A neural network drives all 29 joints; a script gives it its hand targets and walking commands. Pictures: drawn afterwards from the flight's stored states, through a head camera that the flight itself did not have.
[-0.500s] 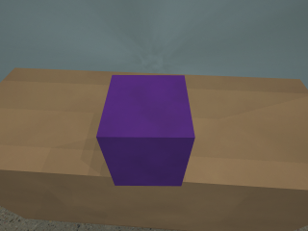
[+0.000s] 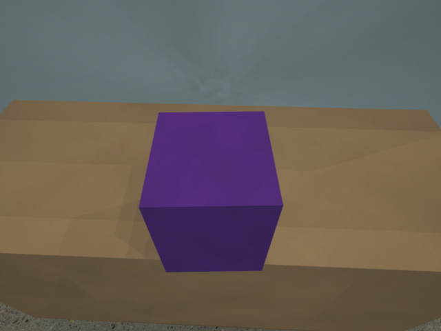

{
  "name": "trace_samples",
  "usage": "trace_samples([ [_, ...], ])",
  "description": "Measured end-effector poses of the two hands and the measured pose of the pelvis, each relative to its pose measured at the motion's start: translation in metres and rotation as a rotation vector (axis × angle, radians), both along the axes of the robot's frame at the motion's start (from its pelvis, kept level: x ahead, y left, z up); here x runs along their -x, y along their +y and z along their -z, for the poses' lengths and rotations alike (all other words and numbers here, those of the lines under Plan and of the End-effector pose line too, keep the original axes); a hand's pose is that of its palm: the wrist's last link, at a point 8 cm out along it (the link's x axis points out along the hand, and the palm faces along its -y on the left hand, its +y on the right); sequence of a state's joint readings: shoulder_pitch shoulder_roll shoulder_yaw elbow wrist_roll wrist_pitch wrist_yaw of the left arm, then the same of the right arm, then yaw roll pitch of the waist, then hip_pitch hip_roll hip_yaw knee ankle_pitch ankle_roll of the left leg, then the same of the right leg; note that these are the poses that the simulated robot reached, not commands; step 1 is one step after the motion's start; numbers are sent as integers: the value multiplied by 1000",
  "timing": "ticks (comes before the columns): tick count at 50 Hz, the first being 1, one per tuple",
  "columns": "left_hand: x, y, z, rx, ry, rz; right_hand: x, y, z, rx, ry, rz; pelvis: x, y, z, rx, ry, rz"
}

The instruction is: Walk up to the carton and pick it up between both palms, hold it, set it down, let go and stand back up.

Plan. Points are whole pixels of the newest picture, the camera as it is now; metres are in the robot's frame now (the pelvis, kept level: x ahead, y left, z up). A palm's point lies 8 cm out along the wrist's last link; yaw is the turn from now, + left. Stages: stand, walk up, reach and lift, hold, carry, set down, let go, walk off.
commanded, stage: walk up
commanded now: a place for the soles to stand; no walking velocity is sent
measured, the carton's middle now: (212, 195) +0.37 +0.03 +0.03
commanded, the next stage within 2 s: stand in 0.30 s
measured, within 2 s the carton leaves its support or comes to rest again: neither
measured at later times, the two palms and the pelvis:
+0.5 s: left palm out of the picture -0.01 +0.23 -0.14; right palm out of the picture -0.03 -0.24 -0.14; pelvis -0.01 -0.01 +0.01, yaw -2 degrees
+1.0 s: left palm out of the picture +0.11 +0.24 -0.15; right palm out of the picture +0.08 -0.23 -0.15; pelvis -0.05 +0.01 -0.03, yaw +1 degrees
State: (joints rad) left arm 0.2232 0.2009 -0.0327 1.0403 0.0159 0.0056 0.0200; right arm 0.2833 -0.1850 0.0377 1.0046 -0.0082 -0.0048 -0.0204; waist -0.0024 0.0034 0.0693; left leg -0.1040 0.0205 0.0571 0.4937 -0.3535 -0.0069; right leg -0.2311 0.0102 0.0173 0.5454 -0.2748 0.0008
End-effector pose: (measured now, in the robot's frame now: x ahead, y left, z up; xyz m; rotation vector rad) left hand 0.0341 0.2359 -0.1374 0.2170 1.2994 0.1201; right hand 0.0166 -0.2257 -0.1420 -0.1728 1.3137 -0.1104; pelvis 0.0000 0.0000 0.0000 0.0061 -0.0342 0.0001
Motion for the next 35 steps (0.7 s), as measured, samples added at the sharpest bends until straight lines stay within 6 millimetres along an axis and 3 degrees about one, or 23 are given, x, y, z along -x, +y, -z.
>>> trace_samples([
  [13,15,-7,-5,-2,13,-1,9,-15,-3,19,5,8,7,-6,-5,0,-7,15],
  [28,48,-8,-2,7,96,10,50,-7,-2,6,91,33,16,-4,-7,-5,-5,39],
  [35,56,-3,-3,-1,120,16,60,-1,-1,1,108,49,17,0,-7,-3,-4,48],
])
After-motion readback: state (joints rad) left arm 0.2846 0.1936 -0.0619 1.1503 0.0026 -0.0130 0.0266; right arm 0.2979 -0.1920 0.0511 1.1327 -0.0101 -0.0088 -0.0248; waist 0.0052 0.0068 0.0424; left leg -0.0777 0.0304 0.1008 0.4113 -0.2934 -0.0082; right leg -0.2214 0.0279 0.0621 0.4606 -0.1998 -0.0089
